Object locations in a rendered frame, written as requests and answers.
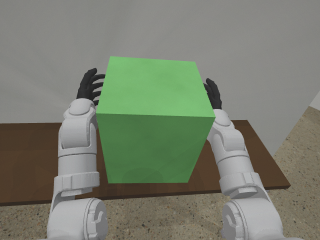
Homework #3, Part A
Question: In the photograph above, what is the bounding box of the right robot upper arm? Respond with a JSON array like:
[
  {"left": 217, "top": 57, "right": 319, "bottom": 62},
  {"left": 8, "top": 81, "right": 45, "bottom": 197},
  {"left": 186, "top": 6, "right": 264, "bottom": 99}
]
[{"left": 222, "top": 197, "right": 304, "bottom": 240}]

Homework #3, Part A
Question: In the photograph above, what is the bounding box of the carton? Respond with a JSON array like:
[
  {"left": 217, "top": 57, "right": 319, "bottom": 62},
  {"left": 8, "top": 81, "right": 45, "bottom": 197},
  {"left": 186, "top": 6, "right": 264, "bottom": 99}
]
[{"left": 96, "top": 56, "right": 216, "bottom": 184}]

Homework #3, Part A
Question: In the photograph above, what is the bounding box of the robot left forearm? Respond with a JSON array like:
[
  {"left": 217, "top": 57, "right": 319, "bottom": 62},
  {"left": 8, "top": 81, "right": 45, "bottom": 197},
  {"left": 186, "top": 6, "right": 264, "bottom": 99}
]
[{"left": 47, "top": 98, "right": 100, "bottom": 238}]

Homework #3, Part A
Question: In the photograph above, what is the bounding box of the table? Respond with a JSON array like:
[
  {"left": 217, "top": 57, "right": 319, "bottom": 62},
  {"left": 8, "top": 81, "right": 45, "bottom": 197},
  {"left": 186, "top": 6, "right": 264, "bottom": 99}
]
[{"left": 0, "top": 120, "right": 291, "bottom": 239}]

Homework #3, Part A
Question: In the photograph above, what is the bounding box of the robot right forearm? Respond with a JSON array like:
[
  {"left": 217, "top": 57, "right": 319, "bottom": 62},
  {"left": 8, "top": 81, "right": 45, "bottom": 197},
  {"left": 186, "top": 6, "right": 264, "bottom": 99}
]
[{"left": 207, "top": 109, "right": 283, "bottom": 233}]

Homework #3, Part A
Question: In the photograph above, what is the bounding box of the robot right hand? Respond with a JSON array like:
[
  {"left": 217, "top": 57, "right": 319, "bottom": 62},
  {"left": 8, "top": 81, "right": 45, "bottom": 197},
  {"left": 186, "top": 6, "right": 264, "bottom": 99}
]
[{"left": 203, "top": 78, "right": 222, "bottom": 110}]

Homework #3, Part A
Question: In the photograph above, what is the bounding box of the left robot upper arm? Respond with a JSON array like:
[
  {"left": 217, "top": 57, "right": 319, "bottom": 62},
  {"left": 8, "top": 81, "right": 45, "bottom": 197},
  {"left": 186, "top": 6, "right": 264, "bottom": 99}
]
[{"left": 37, "top": 197, "right": 109, "bottom": 240}]

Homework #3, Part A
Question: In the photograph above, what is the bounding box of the robot left hand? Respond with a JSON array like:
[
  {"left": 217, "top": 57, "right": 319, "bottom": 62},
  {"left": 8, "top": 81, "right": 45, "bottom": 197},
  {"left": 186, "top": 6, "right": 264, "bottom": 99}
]
[{"left": 76, "top": 68, "right": 106, "bottom": 106}]

